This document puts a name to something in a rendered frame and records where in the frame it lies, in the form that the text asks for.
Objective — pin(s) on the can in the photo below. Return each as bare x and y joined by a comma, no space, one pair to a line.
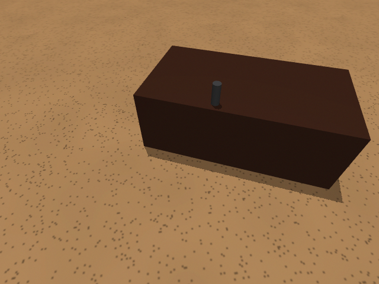
216,91

